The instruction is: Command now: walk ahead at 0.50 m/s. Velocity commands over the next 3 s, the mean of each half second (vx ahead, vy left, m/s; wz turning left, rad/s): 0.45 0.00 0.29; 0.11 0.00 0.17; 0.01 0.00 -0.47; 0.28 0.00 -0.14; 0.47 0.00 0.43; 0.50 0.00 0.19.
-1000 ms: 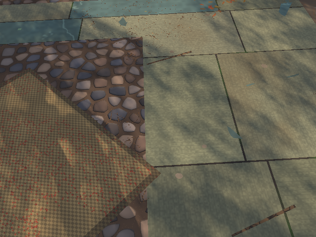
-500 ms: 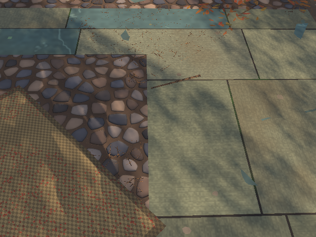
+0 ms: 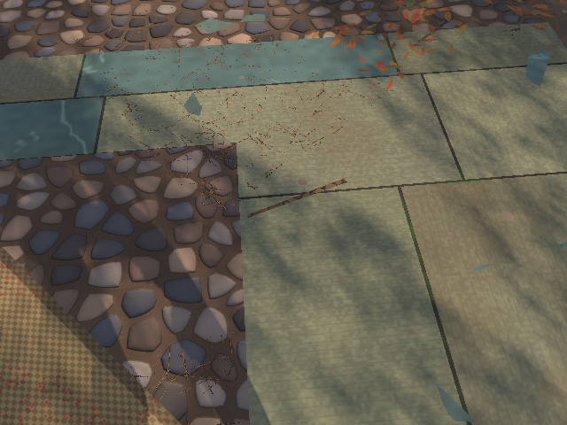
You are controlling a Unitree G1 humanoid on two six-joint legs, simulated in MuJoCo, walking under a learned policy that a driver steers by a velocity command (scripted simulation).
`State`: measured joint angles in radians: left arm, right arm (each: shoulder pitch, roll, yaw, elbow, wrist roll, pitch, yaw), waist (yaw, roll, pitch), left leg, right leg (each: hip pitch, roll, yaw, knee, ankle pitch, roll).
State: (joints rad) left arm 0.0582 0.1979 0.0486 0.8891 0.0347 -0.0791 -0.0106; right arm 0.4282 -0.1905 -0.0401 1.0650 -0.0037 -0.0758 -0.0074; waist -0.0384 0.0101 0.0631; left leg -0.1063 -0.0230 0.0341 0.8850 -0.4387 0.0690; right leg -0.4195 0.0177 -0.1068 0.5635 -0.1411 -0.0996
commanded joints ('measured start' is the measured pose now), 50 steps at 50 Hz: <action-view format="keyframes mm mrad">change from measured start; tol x16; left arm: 1 218 149 43 35 -25 10 1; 26 437 67 11 17 -64 -3 49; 50 199 99 10 -47 -29 102 37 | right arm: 1 -32 -110 -25 -90 -7 -15 7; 18 -425 -35 1 -236 -24 37 51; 25 -1 -211 -65 -149 -56 -1 22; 31 -212 -139 -48 -225 12 56 -8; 50 -171 -197 -33 -200 -15 73 -43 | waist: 1 87 -49 -113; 19 77 -60 61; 24 -76 -97 -146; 26 -9 207 -391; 27 -46 28 -447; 30 31 -31 -113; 50 17 67 -82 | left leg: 1 -518 54 -87 417 71 29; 15 -548 100 -2 -109 468 -21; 23 -247 -58 128 -325 318 83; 25 144 133 -104 -406 822 178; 26 432 446 -535 -343 1495 395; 29 91 313 -350 -515 1056 313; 32 -110 204 -258 -562 958 235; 44 -98 205 -172 -683 424 125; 50 29 281 -201 -546 619 174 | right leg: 1 458 -363 530 -331 -134 -185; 5 240 -245 272 -416 57 -95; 17 420 -230 -23 -446 358 -30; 22 516 -240 -107 -111 981 2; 24 431 -219 -120 256 808 28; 25 211 -153 -133 576 313 66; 26 -125 40 -39 943 -519 112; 40 -28 -106 136 372 -111 133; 50 47 -30 85 96 -309 85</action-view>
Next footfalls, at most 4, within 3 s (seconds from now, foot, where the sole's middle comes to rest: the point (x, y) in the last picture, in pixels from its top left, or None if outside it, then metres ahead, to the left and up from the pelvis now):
0.50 left None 0.40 0.11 -0.76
1.08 right None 0.39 -0.08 -0.76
1.54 left None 0.41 0.13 -0.76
2.00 right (342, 396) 0.52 -0.11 -0.76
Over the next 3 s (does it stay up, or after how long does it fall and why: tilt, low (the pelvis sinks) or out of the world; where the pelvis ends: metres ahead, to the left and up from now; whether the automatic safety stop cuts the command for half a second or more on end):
stays up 0.96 0.07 0.01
